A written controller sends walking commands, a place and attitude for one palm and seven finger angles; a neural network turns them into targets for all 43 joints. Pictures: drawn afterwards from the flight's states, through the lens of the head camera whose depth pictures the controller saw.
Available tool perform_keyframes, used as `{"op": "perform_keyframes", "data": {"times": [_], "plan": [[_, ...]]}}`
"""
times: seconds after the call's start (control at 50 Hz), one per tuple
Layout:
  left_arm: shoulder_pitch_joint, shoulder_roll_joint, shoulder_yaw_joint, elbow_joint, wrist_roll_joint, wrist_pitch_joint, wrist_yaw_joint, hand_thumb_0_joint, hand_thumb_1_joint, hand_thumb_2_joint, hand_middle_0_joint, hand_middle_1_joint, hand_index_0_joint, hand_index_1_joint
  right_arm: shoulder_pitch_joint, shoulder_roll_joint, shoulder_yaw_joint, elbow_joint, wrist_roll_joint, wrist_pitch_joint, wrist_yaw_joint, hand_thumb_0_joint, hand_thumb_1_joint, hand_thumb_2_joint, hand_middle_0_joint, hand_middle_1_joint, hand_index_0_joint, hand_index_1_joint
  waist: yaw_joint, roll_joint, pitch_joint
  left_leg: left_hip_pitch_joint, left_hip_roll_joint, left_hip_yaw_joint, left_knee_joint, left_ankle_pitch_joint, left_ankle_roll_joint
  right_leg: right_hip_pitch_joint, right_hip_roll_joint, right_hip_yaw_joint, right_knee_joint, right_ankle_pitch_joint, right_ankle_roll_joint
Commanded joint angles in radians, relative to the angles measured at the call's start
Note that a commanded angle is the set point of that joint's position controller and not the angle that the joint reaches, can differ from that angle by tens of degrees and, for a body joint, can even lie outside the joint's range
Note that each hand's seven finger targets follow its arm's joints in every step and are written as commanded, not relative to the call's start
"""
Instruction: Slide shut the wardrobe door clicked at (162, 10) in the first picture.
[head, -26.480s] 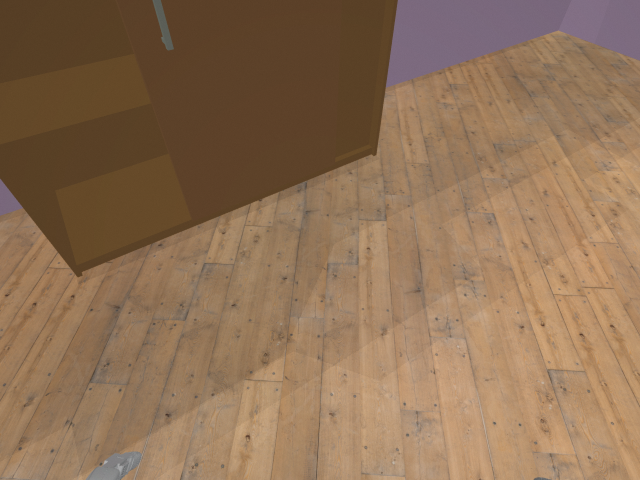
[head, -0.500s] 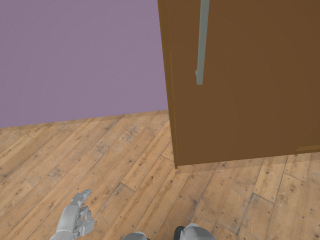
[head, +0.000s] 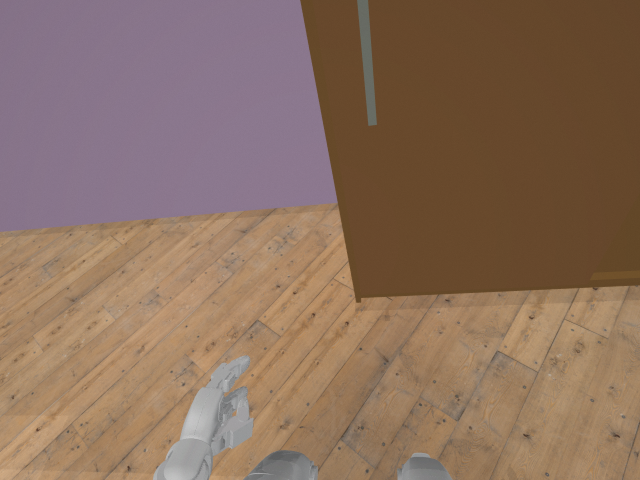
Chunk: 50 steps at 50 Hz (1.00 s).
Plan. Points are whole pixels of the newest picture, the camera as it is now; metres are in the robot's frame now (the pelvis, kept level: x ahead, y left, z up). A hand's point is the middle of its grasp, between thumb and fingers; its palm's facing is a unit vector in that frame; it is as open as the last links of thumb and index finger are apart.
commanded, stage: stop stepping back and stand still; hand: right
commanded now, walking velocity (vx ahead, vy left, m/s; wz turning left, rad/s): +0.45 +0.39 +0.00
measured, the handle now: (366, 47) +0.80 -0.06 +0.17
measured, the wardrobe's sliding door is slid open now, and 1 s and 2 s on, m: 0.00 0.00 0.00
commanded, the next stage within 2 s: let the arm hang, fingers relaxed in 1.50 s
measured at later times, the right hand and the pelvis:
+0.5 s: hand out of the picture +0.08 -0.36 +0.19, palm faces +0.53 +0.84 -0.13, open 7.4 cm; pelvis -0.13 -0.10 +0.00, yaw -1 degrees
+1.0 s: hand out of the picture +0.09 -0.40 +0.17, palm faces +0.47 +0.81 -0.33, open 7.4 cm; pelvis -0.12 -0.13 +0.01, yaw +1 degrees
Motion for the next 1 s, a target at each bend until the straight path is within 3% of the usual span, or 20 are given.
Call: {"op": "perform_keyframes", "data": {"times": [0.0, 0.06, 0.14, 0.18, 0.2, 0.24, 0.28, 0.32, 0.34, 0.42, 0.46, 0.48, 0.52, 0.6, 0.68, 0.72, 0.76, 0.86, 0.92, 0.98], "plan": [[-0.075, 0.261, 0.129, -0.218, -0.002, -0.005, -0.025, 0.000, 0.900, 0.900, -0.200, -0.300, -0.200, -0.300, 0.193, -0.198, -0.103, -0.603, 0.017, -0.063, 0.020, 0.000, -0.900, -0.900, 0.200, 0.300, 0.200, 0.300, -0.025, -0.446, -0.246, 0.025, -0.034, 0.138, 0.074, 0.167, 0.021, 0.078, -0.158, 0.201, -0.715, -0.570, 0.165], [-0.055, 0.221, 0.124, -0.216, 0.015, 0.043, -0.018, 0.000, 0.900, 0.900, -0.200, -0.300, -0.200, -0.300, 0.390, -0.177, -0.101, -0.562, 0.006, -0.037, 0.003, 0.000, -0.900, -0.900, 0.200, 0.300, 0.200, 0.300, -0.038, -0.535, -0.270, 0.228, -0.074, 0.266, -0.078, 0.185, 0.032, -0.015, -0.123, -0.018, -0.755, -0.520, 0.139], [0.010, 0.185, 0.121, -0.168, 0.040, 0.076, 0.057, 0.000, 0.900, 0.900, -0.200, -0.300, -0.200, -0.300, 0.482, -0.222, -0.156, -0.362, -0.007, 0.013, -0.028, 0.000, -0.900, -0.900, 0.200, 0.300, 0.200, 0.300, -0.067, -0.360, -0.332, 0.591, -0.127, 0.359, -0.486, -0.072, 0.103, -0.056, -0.101, -0.173, -0.617, -0.273, 0.165], [0.047, 0.192, 0.114, -0.132, -0.023, 0.069, 0.075, 0.000, 0.900, 0.900, -0.200, -0.300, -0.200, -0.300, 0.365, -0.251, -0.154, -0.300, -0.023, 0.045, -0.036, 0.000, -0.900, -0.900, 0.200, 0.300, 0.200, 0.300, -0.064, 0.203, -0.274, 0.285, 0.174, 0.116, -0.924, 0.034, 0.244, 0.006, 0.060, -0.244, 0.357, -0.246, 0.131], [0.059, 0.222, 0.126, -0.113, -0.032, 0.058, 0.095, 0.000, 0.900, 0.900, -0.200, -0.300, -0.200, -0.300, 0.311, -0.181, -0.110, -0.230, -0.026, 0.040, -0.031, 0.000, -0.900, -0.900, 0.200, 0.300, 0.200, 0.300, 0.011, 0.235, -0.177, 0.144, 0.271, -0.024, -0.941, 0.197, 0.304, -0.203, 0.077, -0.019, 0.692, -0.364, 0.057], [0.022, 0.251, 0.106, -0.132, -0.014, 0.027, 0.075, 0.000, 0.900, 0.900, -0.200, -0.300, -0.200, -0.300, 0.029, -0.459, -0.285, -0.348, 0.011, 0.001, -0.040, 0.000, -0.900, -0.900, 0.200, 0.300, 0.200, 0.300, 0.057, 0.125, -0.058, -0.070, 0.551, -0.443, -1.116, -0.108, 0.390, -0.344, -0.044, 0.168, 0.991, -0.279, 0.030], [-0.003, 0.194, 0.055, -0.192, 0.003, 0.001, 0.052, 0.000, 0.900, 0.900, -0.200, -0.300, -0.200, -0.300, 0.039, -0.433, -0.274, -0.006, 0.012, -0.040, -0.042, 0.000, -0.900, -0.900, 0.200, 0.300, 0.200, 0.300, 0.031, 0.081, -0.052, 0.064, 0.450, -0.320, -1.083, -0.136, -0.024, -0.329, -0.098, 0.012, 0.657, -0.217, 0.047], [-0.062, 0.291, 0.122, -0.118, -0.008, 0.024, 0.099, 0.000, 0.900, 0.900, -0.200, -0.300, -0.200, -0.300, -0.029, -0.149, -0.012, 0.044, -0.024, 0.004, -0.017, 0.000, -0.900, -0.900, 0.200, 0.300, 0.200, 0.300, 0.010, 0.088, 0.100, 0.079, 0.353, -0.297, -1.029, -0.050, 0.212, -0.293, -0.075, 0.017, 0.389, -0.120, 0.029], [-0.029, 0.266, 0.105, -0.108, -0.013, 0.033, 0.110, 0.000, 0.900, 0.900, -0.200, -0.300, -0.200, -0.300, -0.026, -0.079, 0.060, 0.029, -0.026, 0.002, -0.016, 0.000, -0.900, -0.900, 0.200, 0.300, 0.200, 0.300, 0.013, -0.054, 0.083, 0.035, 0.326, -0.164, -1.000, 0.010, 0.207, -0.121, -0.046, -0.065, 0.272, -0.189, 0.013], [0.038, 0.243, 0.078, -0.136, 0.001, 0.013, 0.122, 0.000, 0.900, 0.900, -0.200, -0.300, -0.200, -0.300, -0.078, -0.072, 0.133, -0.193, -0.029, -0.016, -0.033, 0.000, -0.900, -0.900, 0.200, 0.300, 0.200, 0.300, 0.044, -0.129, -0.012, 0.002, 0.199, 0.107, -0.772, -0.060, 0.124, 0.298, 0.061, -0.174, -0.225, -0.183, 0.017], [0.043, 0.296, 0.092, -0.178, 0.003, 0.004, 0.115, 0.000, 0.900, 0.900, -0.200, -0.300, -0.200, -0.300, -0.051, -0.167, 0.018, -0.351, -0.015, -0.055, -0.040, 0.000, -0.900, -0.900, 0.200, 0.300, 0.200, 0.300, 0.034, -0.453, -0.064, -0.179, 0.016, 0.214, -0.314, -0.104, 0.013, 0.365, -0.276, 0.414, -0.542, -0.304, -0.087], [0.036, 0.272, 0.091, -0.180, 0.010, 0.000, 0.104, 0.000, 0.900, 0.900, -0.200, -0.300, -0.200, -0.300, -0.048, -0.238, -0.049, -0.408, -0.017, -0.085, -0.035, 0.000, -0.900, -0.900, 0.200, 0.300, 0.200, 0.300, 0.038, -0.380, -0.051, -0.122, 0.018, 0.116, -0.154, -0.064, 0.014, 0.231, -0.375, 0.563, -0.675, -0.408, -0.135], [0.020, 0.248, 0.096, -0.185, 0.015, 0.006, 0.077, 0.000, 0.900, 0.900, -0.200, -0.300, -0.200, -0.300, 0.066, -0.301, -0.164, -0.486, -0.004, -0.109, -0.028, 0.000, -0.900, -0.900, 0.200, 0.300, 0.200, 0.300, 0.024, -0.404, -0.080, -0.067, 0.084, 0.056, -0.077, 0.026, 0.019, 0.129, -0.349, 0.492, -0.681, -0.468, -0.156], [0.021, 0.243, 0.107, -0.199, 0.017, 0.001, 0.040, 0.000, 0.900, 0.900, -0.200, -0.300, -0.200, -0.300, 0.306, -0.193, -0.152, -0.420, -0.008, -0.094, -0.023, 0.000, -0.900, -0.900, 0.200, 0.300, 0.200, 0.300, -0.016, -0.572, -0.142, 0.261, 0.064, 0.207, -0.436, 0.151, 0.032, -0.004, -0.202, -0.041, -0.572, -0.387, -0.043], [0.059, 0.230, 0.106, -0.190, -0.003, 0.052, 0.057, 0.000, 0.900, 0.900, -0.200, -0.300, -0.200, -0.300, 0.363, -0.163, -0.140, -0.144, -0.011, -0.018, -0.030, 0.000, -0.900, -0.900, 0.200, 0.300, 0.200, 0.300, -0.032, -0.144, -0.185, 0.513, 0.024, 0.190, -0.771, 0.017, 0.078, -0.154, -0.108, -0.111, -0.175, -0.467, -0.012], [0.030, 0.222, 0.097, -0.215, -0.034, 0.057, 0.069, 0.000, 0.900, 0.900, -0.200, -0.300, -0.200, -0.300, 0.341, -0.179, -0.105, -0.090, -0.004, 0.022, -0.035, 0.000, -0.900, -0.900, 0.200, 0.300, 0.200, 0.300, -0.022, 0.288, -0.104, 0.391, 0.389, -0.429, -1.053, -0.061, 0.258, -0.339, 0.046, -0.081, 0.372, -0.355, 0.019], [0.044, 0.232, 0.083, -0.157, -0.007, 0.025, 0.067, 0.000, 0.900, 0.900, -0.200, -0.300, -0.200, -0.300, 0.224, -0.317, -0.206, -0.153, 0.000, -0.027, -0.047, 0.000, -0.900, -0.900, 0.200, 0.300, 0.200, 0.300, 0.028, 0.166, -0.103, 0.291, 0.403, -0.333, -0.965, 0.421, 0.284, -0.230, -0.033, -0.034, 0.401, -0.261, 0.043], [0.032, 0.236, 0.079, -0.118, -0.011, 0.019, 0.098, 0.000, 0.900, 0.900, -0.200, -0.300, -0.200, -0.300, 0.167, -0.122, -0.024, -0.215, -0.010, -0.022, -0.052, 0.000, -0.900, -0.900, 0.200, 0.300, 0.200, 0.300, 0.046, -0.060, -0.157, 0.116, 0.193, 0.081, -0.721, 0.224, 0.105, 0.287, 0.054, -0.165, -0.245, -0.009, 0.022], [0.007, 0.277, 0.101, -0.162, -0.008, -0.014, 0.094, 0.000, 0.900, 0.900, -0.200, -0.300, -0.200, -0.300, 0.049, -0.179, -0.041, -0.417, -0.041, -0.074, -0.065, 0.000, -0.900, -0.900, 0.200, 0.300, 0.200, 0.300, 0.014, -0.409, -0.155, -0.002, 0.073, 0.119, -0.370, -0.008, -0.003, 0.318, -0.265, 0.321, -0.488, 0.111, -0.112], [0.028, 0.251, 0.093, -0.143, -0.001, -0.039, 0.070, 0.000, 0.900, 0.900, -0.200, -0.300, -0.200, -0.300, 0.160, -0.207, -0.099, -0.426, -0.046, -0.085, -0.069, 0.000, -0.900, -0.900, 0.200, 0.300, 0.200, 0.300, 0.016, -0.455, -0.075, 0.122, 0.107, 0.092, -0.382, 0.078, 0.005, 0.120, -0.242, 0.256, -0.538, -0.020, -0.129]]}}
